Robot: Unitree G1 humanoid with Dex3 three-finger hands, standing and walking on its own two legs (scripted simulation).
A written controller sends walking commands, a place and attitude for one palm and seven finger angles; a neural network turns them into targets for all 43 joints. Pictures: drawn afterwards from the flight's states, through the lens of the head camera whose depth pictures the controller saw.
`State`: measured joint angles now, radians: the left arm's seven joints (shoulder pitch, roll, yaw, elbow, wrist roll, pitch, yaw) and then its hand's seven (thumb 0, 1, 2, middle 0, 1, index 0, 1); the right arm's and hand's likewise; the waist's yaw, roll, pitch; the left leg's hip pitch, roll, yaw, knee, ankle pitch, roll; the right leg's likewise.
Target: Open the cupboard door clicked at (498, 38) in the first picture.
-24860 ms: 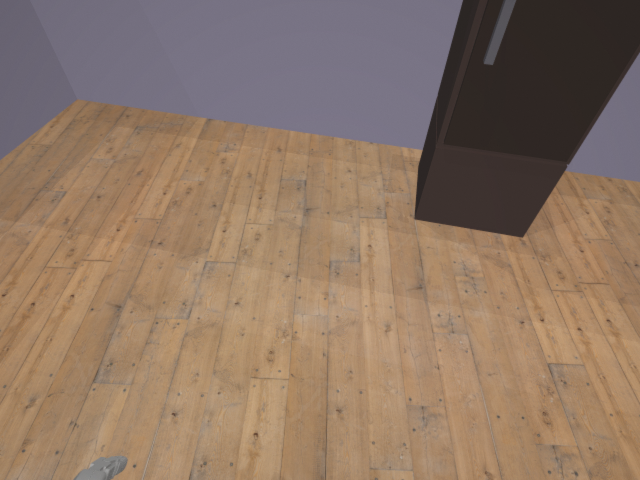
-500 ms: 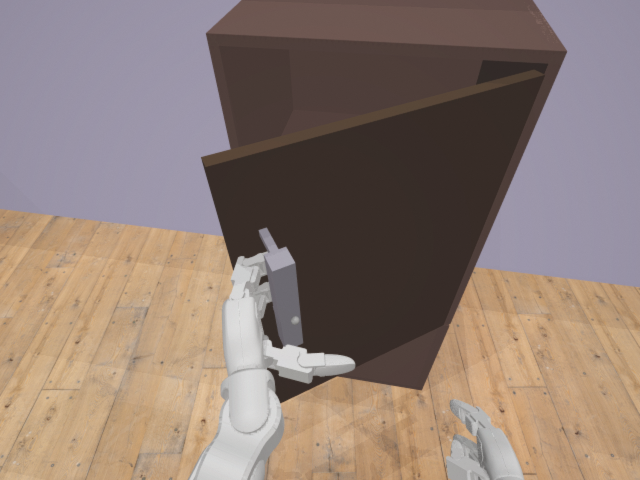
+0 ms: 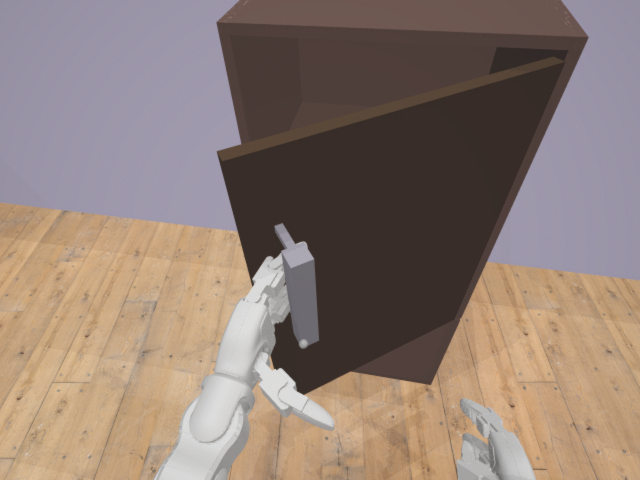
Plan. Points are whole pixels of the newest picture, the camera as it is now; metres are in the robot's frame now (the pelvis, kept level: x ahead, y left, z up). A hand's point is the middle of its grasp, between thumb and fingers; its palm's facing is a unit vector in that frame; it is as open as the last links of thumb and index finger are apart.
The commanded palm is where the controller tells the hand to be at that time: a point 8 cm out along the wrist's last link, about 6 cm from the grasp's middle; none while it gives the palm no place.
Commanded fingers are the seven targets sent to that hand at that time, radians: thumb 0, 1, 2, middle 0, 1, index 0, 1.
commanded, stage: slide the hand sideways off the handle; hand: left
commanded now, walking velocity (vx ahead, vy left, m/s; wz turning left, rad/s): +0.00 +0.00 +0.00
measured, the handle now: (295, 287) +0.32 +0.05 +0.09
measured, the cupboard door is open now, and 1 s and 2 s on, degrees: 37 37 37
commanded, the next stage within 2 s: draw the hand back to the body in 0.96 s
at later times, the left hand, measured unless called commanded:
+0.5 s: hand (272, 362) +0.22 +0.07 +0.09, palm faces -0.15 -0.99 -0.01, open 16.3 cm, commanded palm +0.20 +0.13 +0.10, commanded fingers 0.00 -0.50 0.30 -0.15 -0.30 -0.15 -0.30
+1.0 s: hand (221, 391) +0.20 +0.12 +0.09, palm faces -0.12 -0.99 -0.05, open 16.3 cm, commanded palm +0.17 +0.17 +0.10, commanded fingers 0.00 -0.50 0.30 -0.15 -0.30 -0.15 -0.30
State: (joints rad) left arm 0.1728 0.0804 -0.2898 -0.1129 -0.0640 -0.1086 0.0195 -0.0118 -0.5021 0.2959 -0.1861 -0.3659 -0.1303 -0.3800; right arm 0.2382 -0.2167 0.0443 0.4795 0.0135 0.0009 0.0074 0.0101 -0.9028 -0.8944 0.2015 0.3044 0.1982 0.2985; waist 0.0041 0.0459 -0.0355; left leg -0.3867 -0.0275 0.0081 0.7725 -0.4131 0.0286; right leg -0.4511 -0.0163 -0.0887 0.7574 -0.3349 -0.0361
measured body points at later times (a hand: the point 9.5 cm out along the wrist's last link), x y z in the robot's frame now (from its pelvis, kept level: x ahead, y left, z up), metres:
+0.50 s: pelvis +0.02 +0.00 -0.01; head +0.03 -0.02 +0.44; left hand +0.23 +0.12 +0.10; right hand +0.20 -0.22 -0.07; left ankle +0.00 +0.10 -0.71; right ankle +0.04 -0.10 -0.71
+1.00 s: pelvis +0.02 -0.01 -0.02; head +0.03 -0.02 +0.43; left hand +0.20 +0.17 +0.09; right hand +0.20 -0.23 -0.08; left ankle +0.00 +0.10 -0.71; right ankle +0.04 -0.10 -0.71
